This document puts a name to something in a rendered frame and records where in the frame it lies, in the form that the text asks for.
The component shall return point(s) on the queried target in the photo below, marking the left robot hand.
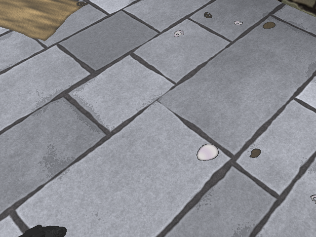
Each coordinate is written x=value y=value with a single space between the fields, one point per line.
x=45 y=231

